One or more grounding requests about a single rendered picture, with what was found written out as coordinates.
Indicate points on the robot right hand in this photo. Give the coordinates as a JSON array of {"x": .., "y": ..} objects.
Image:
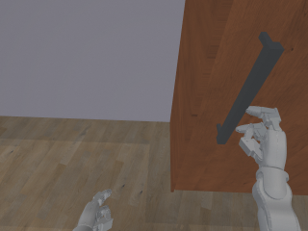
[{"x": 273, "y": 141}]

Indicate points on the robot left hand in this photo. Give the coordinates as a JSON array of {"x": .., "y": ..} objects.
[{"x": 92, "y": 215}]

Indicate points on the robot right forearm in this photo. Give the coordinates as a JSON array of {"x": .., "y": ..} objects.
[{"x": 273, "y": 196}]

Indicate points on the wardrobe door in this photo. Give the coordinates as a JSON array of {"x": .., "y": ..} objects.
[{"x": 212, "y": 167}]

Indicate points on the handle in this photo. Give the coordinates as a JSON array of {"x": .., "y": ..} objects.
[{"x": 268, "y": 57}]

